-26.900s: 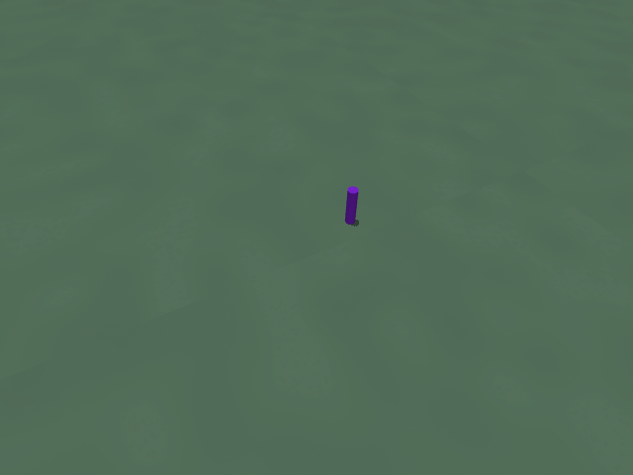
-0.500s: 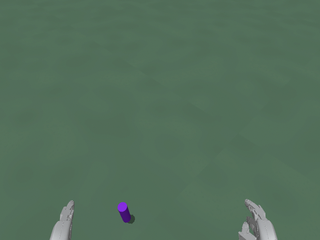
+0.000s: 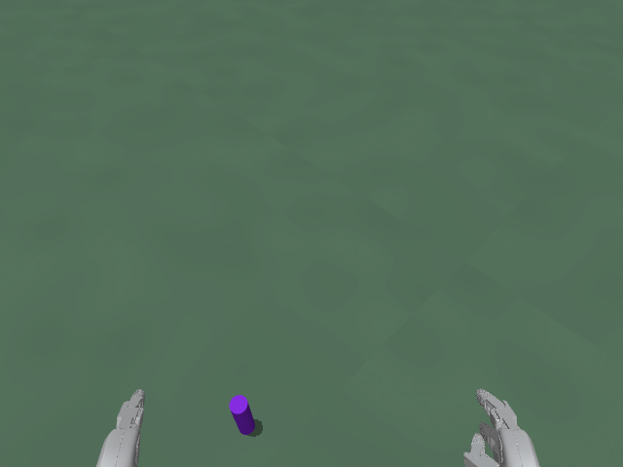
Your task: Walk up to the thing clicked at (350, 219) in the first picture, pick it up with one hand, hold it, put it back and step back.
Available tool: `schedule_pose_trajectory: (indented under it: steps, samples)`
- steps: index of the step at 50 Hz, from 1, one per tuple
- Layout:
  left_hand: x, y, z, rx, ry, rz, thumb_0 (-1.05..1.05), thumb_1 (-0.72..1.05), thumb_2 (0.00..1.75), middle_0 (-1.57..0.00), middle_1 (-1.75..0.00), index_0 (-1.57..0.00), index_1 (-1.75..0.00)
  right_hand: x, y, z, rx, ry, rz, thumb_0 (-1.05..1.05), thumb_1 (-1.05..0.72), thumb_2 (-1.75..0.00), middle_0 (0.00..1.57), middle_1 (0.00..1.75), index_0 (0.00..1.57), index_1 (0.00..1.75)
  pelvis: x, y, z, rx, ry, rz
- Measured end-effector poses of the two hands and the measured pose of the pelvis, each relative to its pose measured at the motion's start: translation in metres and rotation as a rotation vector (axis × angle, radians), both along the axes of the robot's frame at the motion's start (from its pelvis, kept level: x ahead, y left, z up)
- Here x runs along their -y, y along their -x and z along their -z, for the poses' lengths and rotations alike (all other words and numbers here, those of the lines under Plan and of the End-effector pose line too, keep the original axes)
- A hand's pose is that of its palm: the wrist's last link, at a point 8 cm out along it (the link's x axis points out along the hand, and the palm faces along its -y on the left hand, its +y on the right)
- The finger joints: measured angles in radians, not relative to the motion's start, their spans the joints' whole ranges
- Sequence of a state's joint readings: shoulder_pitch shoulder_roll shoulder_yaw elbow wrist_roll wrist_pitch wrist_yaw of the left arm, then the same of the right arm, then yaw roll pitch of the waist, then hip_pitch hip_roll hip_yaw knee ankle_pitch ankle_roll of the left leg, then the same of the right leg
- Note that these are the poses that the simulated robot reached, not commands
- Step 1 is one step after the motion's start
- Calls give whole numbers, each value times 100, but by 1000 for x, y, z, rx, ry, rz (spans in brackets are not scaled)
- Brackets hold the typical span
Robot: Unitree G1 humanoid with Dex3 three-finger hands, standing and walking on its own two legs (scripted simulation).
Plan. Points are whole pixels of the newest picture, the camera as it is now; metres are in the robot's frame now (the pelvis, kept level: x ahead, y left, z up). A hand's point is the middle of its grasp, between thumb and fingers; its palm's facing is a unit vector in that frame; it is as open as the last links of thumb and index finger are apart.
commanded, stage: home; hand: left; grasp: from the side
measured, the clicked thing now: (243, 416) +0.40 +0.19 -0.63
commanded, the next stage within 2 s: stand in 0.22 s
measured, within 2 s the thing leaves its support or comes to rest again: neither
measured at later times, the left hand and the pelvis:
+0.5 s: hand (170, 465) +0.17 +0.18 -0.06, palm faces +0.10 -0.95 -0.28, open 16.1 cm; pelvis +0.00 +0.00 +0.00, yaw +0 degrees
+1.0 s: hand out of the picture +0.07 +0.25 -0.11, palm faces -0.03 -0.93 -0.36, open 7.5 cm; pelvis -0.01 +0.00 +0.03, yaw +0 degrees
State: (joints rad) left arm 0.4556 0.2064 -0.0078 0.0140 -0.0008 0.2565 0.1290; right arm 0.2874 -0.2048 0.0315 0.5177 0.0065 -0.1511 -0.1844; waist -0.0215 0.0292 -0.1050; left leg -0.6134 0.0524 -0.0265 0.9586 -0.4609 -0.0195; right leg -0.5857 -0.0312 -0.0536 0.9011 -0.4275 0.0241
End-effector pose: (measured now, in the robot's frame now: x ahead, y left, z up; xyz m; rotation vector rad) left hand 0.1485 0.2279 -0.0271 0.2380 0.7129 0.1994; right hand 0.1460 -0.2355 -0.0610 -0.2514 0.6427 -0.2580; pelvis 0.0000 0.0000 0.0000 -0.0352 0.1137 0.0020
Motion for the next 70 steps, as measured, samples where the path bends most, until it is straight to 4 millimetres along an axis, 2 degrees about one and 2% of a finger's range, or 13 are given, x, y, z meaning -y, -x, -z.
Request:
schedule_pose_trajectory:
  steps: [21, 25, 31, 34, 37, 40, 46, 51, 56, 62, 70]
  samples:
    - [-1, 0, 0, 6, 1, -3, -1, -52, 8, -9, -9, -9, -10, 0, -3, -1, 5, 4, -2, 1, -90, -90, 21, 30, 21, 30, 0, -1, 0, 1, 1, -1]
    - [-1, 1, 0, 5, -1, -4, -1, -37, 23, -14, -17, -14, -18, -1, -3, -1, 6, 3, -2, 1, -90, -90, 21, 30, 21, 30, -1, -1, 0, 2, 1, -1]
    - [0, 2, 0, 3, 0, -1, -1, 0, 57, -18, -25, -19, -26, -1, 0, 0, 5, 0, -5, 1, -90, -90, 21, 30, 21, 30, 0, 2, 0, 5, 0, 0]
    - [-6, 1, 14, -16, -40, 81, 0, 21, 70, -19, -27, -20, -28, 4, 4, 10, -116, 37, -106, 1, -90, -90, 21, 30, 21, 30, 1, 6, -3, 51, -16, 3]
    - [-21, 9, 31, -92, -50, 110, 0, 43, 78, -20, -28, -20, -29, 17, 15, 19, -245, 35, -131, 1, -90, -89, 21, 30, 21, 30, 1, 8, -7, 83, -30, 1]
    - [-36, 24, 42, -171, -51, 86, 0, 61, 83, -21, -29, -21, -30, 31, 30, 19, -318, 28, -98, 1, -90, -89, 21, 30, 21, 30, 1, 8, -12, 104, -37, 3]
    - [-59, 63, 50, -330, -62, 24, 1, 81, 88, -21, -29, -21, -30, 51, 64, 16, -432, 32, -30, 1, -90, -89, 21, 30, 21, 30, -2, 6, -25, 137, -35, 6]
    - [-67, 90, 49, -434, -61, -13, 1, 87, 89, -21, -30, -21, -30, 52, 87, 15, -515, 13, 5, 1, -90, -89, 21, 30, 20, 30, -4, 6, -36, 155, -36, 8]
    - [-69, 106, 46, -496, -51, -38, 1, 89, 89, -21, -30, -21, -30, 45, 101, 15, -571, -14, 14, 1, -90, -89, 21, 30, 20, 30, -6, 5, -45, 172, -37, 9]
    - [-68, 111, 42, -529, -46, -47, 1, 90, 89, -21, -30, -21, -30, 39, 107, 16, -599, -42, 18, 1, -90, -89, 21, 30, 21, 30, -7, 7, -51, 184, -41, 10]
    - [-66, 108, 38, -537, -49, -45, 1, 90, 89, -21, -30, -21, -30, 41, 106, 15, -602, -52, 25, 1, -90, -89, 21, 30, 21, 30, -5, 8, -55, 188, -43, 12]
